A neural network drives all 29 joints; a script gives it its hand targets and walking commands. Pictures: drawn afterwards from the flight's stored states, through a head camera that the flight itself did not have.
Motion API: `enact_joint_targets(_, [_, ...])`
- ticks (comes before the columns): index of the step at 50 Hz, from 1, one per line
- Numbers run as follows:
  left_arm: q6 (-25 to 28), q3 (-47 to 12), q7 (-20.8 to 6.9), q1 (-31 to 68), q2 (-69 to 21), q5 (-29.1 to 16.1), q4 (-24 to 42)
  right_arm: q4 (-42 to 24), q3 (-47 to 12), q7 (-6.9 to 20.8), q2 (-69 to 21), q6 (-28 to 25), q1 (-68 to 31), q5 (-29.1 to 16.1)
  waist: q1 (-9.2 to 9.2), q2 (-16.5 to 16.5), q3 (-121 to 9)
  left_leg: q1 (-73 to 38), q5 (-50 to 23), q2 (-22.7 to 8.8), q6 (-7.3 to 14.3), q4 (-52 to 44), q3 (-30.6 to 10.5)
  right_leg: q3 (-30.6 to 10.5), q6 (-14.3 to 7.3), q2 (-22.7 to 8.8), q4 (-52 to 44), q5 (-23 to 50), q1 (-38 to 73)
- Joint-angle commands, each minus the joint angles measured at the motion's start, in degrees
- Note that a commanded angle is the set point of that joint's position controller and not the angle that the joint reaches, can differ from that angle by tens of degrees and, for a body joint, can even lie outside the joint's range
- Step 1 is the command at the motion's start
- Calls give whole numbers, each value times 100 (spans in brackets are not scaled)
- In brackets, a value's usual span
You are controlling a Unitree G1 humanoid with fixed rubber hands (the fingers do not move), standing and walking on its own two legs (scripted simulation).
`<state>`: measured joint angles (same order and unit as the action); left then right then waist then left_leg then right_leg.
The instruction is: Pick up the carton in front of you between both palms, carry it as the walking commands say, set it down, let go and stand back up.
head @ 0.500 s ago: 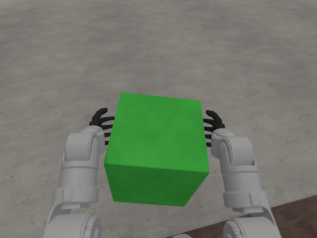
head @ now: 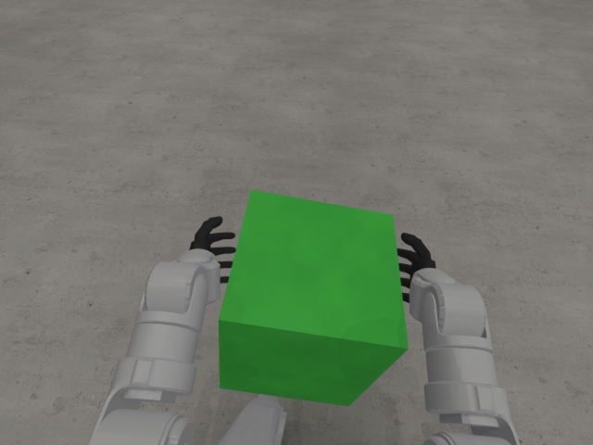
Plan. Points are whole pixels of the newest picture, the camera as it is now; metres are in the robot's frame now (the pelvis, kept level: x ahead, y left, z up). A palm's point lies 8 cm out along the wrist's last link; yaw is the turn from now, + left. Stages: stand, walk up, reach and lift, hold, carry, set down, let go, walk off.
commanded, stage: carry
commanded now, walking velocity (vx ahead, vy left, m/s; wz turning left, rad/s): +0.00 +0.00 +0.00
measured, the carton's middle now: (302, 304) +0.33 +0.06 -0.04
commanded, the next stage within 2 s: none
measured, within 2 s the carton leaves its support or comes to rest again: neither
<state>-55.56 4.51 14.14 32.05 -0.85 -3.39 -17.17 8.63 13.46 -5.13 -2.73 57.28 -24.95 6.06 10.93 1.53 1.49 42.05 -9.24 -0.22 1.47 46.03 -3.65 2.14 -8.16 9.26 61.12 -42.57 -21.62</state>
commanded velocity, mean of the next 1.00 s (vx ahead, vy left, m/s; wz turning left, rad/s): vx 0.00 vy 0.00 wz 0.00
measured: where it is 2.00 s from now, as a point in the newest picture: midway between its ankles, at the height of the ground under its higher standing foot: (312, 401)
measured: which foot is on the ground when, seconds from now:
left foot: up 0.00-0.06, down 0.08-0.42, up 0.44-0.62, down 0.64-1.00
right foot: down 0.00-0.08, up 0.10-0.38, down 0.40-1.00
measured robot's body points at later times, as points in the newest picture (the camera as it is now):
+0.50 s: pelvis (333, 329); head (409, 8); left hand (286, 131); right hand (433, 151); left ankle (281, 429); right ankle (344, 403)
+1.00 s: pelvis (332, 290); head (390, 1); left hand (283, 99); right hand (429, 119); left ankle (282, 395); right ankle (344, 403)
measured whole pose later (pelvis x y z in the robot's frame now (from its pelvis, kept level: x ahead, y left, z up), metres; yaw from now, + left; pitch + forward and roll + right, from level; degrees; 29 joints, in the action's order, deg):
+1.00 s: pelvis +0.38 +0.01 -0.08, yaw +1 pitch +3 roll +0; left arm -66.2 11.0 10.0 37.5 -1.8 5.0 -13.8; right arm 14.2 9.2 -9.1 -0.1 69.1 -37.1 4.4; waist -0.8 0.5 -5.5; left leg 18.1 20.0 0.1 1.6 35.5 3.3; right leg 2.1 -1.5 0.7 35.3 -19.3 -18.6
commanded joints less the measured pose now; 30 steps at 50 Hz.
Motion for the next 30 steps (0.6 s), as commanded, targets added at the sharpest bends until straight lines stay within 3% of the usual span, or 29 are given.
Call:
enact_joint_targets(1, [195, -3616, -2299, 3530, -7109, -2566, 1109, -1184, -3749, 838, -5553, -466, -4130, -1944, -279, -867, -2448, -1879, -1579, 446, 18, -1710, 926, -1055, -182, -603, -197, 3556, 801])
enact_joint_targets(2, [212, -3607, -2285, 3365, -7025, -2497, 1125, -1326, -3861, 828, -5498, -465, -4179, -1969, -400, -1002, -2364, -2322, -2072, 289, 94, -2352, 830, -915, -23, -598, 168, 3750, 807])
enact_joint_targets(3, [173, -3607, -2254, 3130, -6997, -2412, 1107, -1380, -4007, 828, -5567, -421, -4180, -2034, -508, -735, -2217, -2696, -2543, 223, 118, -3091, 899, -801, 146, -613, 515, 4150, 828])
enact_joint_targets(4, [171, -3593, -2194, 2988, -6876, -2268, 1145, -1473, -4098, 862, -5527, -370, -4242, -2089, -743, -489, -2052, -3324, -2729, -181, 143, -3642, 788, -753, 342, -663, 1192, 4053, 641])
enact_joint_targets(5, [153, -3517, -2130, 2867, -6706, -2089, 1159, -1483, -4155, 913, -5423, -306, -4139, -2166, -971, 197, -2202, -4571, -4285, -819, 296, -3014, 520, -355, 529, -301, 2562, 1250, -304])
enact_joint_targets(6, [3, -3365, -2096, 3003, -6548, -2074, 1089, -1181, -4110, 886, -5135, -239, -3953, -2118, -1377, 1066, -3340, -7360, -7886, -2273, 1363, -704, -1126, -436, 1129, -208, 4057, -857, -2329])
enact_joint_targets(7, [-86, -3223, -2046, 2650, -6277, -1957, 1037, -808, -4117, 893, -5117, -151, -3264, -2170, -1578, 976, -3926, -8141, -7850, -2542, 1729, -443, -1687, -610, 1011, -520, 4248, -779, -3323])
enact_joint_targets(8, [-128, -3239, -1998, 2587, -6133, -1853, 1200, -935, -4193, 909, -5217, -126, -3103, -2344, -1781, 585, -4283, -8348, -5947, -2185, 1583, -678, -1607, -744, 753, -633, 3664, 164, -3859])
enact_joint_targets(9, [-135, -3193, -1928, 2718, -6136, -1819, 1440, -1238, -4321, 914, -5368, -129, -3572, -2542, -1731, 250, -4536, -7976, -4929, -2105, 1585, -705, -1805, -784, 678, -880, 3055, 798, -3672])
enact_joint_targets(10, [-132, -3083, -1866, 2800, -6122, -1736, 1762, -1566, -4473, 924, -5620, -115, -3963, -2776, -1606, -17, -4741, -7220, -3914, -2117, 1801, -764, -1936, -895, 655, -1080, 2592, 1293, -3217])
enact_joint_targets(11, [-115, -3101, -1803, 3080, -6077, -1668, 2017, -1920, -4661, 940, -5923, -110, -4412, -3019, -1609, -522, -4150, -6132, -3520, -1694, 1627, -1168, -1583, -665, 714, -1064, 1692, 1679, -2710])
enact_joint_targets(13, [-91, -3074, -1693, 3205, -5956, -1492, 2390, -2298, -4805, 946, -5941, -115, -4843, -3262, -1545, -129, -3664, -5148, -3455, -1401, 1473, -1387, -1183, -433, 741, -1007, -12, 1762, -1929])
enact_joint_targets(16, [-120, -3126, -1552, 3019, -5596, -1250, 2807, -2458, -4967, 973, -5862, -49, -4741, -3401, -1486, 841, -3845, -4925, -3878, -863, 1156, -1018, -333, 49, 698, -676, -1614, 2866, -1109])
enact_joint_targets(18, [-180, -3184, -1530, 2851, -5395, -1120, 2857, -2344, -4959, 1027, -5724, 24, -4491, -3357, -1456, 773, -3903, -4673, -3772, -700, 899, -676, -31, 271, 627, -526, -2481, 3735, -375])
enact_joint_targets(19, [-223, -3217, -1558, 2732, -5332, -1068, 2801, -2243, -4965, 1054, -5667, 70, -4359, -3318, -1306, 663, -3906, -4202, -3265, -621, 712, -379, 166, 305, 560, -587, -3103, 4450, 412])
enact_joint_targets(20, [-279, -3218, -1611, 2623, -5279, -1015, 2706, -2140, -4970, 1081, -5621, 120, -4272, -3279, -1125, 578, -3901, -3462, -2032, -551, 473, -118, 218, -91, 346, -923, -3436, 5455, 1361])
enact_joint_targets(21, [-342, -3213, -1667, 2504, -5185, -983, 2496, -1988, -4978, 1102, -5552, 186, -4275, -3209, -901, -151, -4024, -2155, 231, -321, 108, 333, 350, -1113, -125, -1906, -2784, 9018, 2719])
enact_joint_targets(22, [-382, -3228, -1700, 2309, -5126, -955, 2205, -1765, -4886, 1121, -5645, 258, -4139, -3152, -899, -1348, -4246, -1000, 3467, 188, -252, 1043, 378, -2013, -982, -2845, -2289, 11314, 3894])
enact_joint_targets(23, [-430, -3302, -1770, 2132, -5242, -1061, 2007, -1627, -4793, 1133, -5556, 313, -4029, -3000, -830, -1534, -4284, -585, 4732, 216, -286, 1222, 210, -2239, -1094, -3022, -2532, 11227, 4061])
enact_joint_targets(24, [-465, -3374, -1852, 2288, -5437, -1194, 2011, -1517, -4734, 1137, -5590, 343, -4118, -2891, -779, -1296, -4059, -331, 4828, 219, -285, 1127, 204, -2103, -954, -2854, -2663, 10729, 4098])
enact_joint_targets(25, [-488, -3481, -1930, 2629, -5614, -1364, 2102, -1445, -4657, 1142, -5657, 346, -4217, -2835, -813, -958, -3816, -289, 4635, 106, -306, 573, 203, -1916, -692, -2640, -2691, 10134, 3967])
enact_joint_targets(27, [-572, -3675, -2045, 3214, -5938, -1739, 2271, -1417, -4528, 1096, -5787, 354, -4353, -2778, -856, -784, -3555, -998, 3916, 106, -323, -549, 292, -1490, -302, -2272, -2709, 9437, 3291])
enact_joint_targets(30, [-696, -3732, -2115, 3698, -6053, -2050, 2324, -1340, -4236, 962, -5690, 417, -4293, -2532, -897, -773, -3563, -2314, 2601, 226, -284, -1523, 652, -974, -80, -2017, -2725, 8898, 2539])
